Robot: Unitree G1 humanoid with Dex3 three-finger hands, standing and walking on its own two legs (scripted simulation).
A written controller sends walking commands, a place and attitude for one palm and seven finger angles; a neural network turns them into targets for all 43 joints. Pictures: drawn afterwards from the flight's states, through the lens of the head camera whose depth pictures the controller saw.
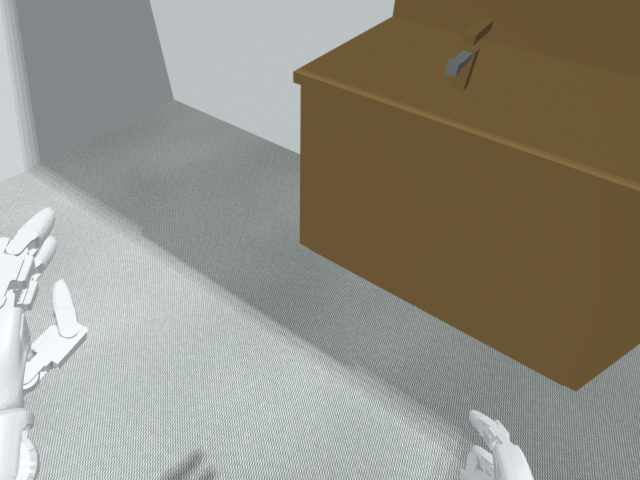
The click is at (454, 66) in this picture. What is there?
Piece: tap's lever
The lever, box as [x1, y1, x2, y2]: [444, 58, 461, 76]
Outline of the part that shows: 451,58 447,62 444,73 455,76 459,71 461,61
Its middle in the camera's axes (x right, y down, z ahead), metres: +0.31 -0.39 +0.89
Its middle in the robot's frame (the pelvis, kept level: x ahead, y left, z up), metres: +0.96 -0.25 +0.11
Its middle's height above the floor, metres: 0.89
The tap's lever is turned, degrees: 0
